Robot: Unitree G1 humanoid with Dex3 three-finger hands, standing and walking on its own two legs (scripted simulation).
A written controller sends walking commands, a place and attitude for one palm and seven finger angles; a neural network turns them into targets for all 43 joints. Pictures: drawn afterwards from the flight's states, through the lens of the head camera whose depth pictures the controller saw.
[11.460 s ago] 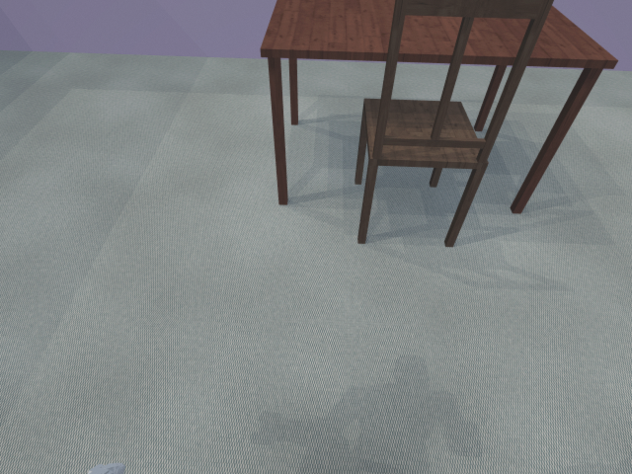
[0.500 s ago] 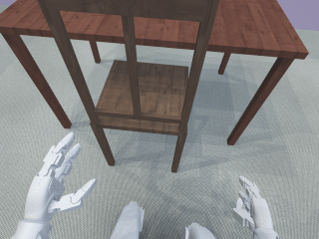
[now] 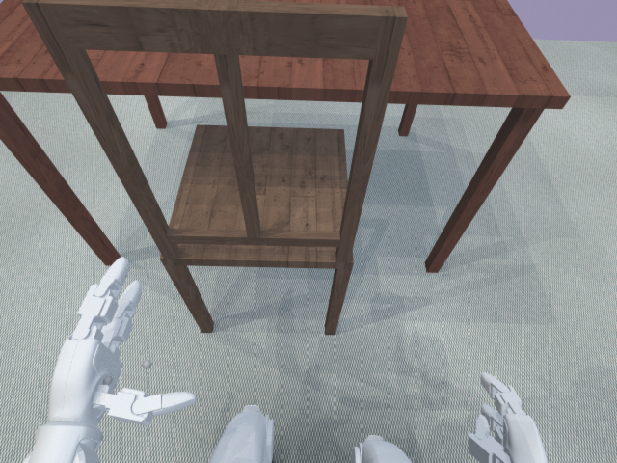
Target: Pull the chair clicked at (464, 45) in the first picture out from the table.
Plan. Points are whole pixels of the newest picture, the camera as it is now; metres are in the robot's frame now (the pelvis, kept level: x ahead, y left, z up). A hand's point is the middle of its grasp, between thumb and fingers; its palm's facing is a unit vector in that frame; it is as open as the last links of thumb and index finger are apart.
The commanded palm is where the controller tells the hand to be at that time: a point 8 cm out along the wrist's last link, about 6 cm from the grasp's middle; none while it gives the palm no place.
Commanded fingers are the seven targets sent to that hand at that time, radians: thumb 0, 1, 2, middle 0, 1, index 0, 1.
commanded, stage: raise the hand toward the chair's back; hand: left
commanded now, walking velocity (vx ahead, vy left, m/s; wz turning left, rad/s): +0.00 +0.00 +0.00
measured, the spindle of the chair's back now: (243, 165) +0.53 +0.14 +0.04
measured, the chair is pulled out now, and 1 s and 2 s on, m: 0.00 0.00 0.00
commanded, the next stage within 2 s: aim the fingers beside a spindle in 1.00 s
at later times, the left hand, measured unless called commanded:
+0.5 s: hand (128, 344) +0.24 +0.22 +0.06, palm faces +0.05 -1.00 -0.06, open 16.9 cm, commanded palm +0.22 +0.27 +0.06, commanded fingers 0.00 -0.50 0.30 -0.06 -0.08 -0.06 -0.08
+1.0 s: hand (144, 337) +0.25 +0.20 +0.06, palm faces +0.06 -1.00 -0.06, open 16.9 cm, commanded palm +0.22 +0.26 +0.06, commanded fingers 0.00 -0.50 0.30 -0.06 -0.08 -0.06 -0.08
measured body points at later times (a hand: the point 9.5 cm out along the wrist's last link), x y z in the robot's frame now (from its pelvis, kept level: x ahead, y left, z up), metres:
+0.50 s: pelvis +0.00 +0.01 +0.01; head +0.06 +0.02 +0.46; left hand +0.23 +0.27 +0.07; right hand +0.18 -0.23 -0.07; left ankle +0.06 +0.11 -0.64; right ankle -0.01 -0.12 -0.64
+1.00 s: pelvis +0.01 -0.01 +0.01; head +0.07 +0.00 +0.46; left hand +0.24 +0.25 +0.07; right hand +0.18 -0.25 -0.07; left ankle +0.06 +0.11 -0.64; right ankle -0.01 -0.12 -0.64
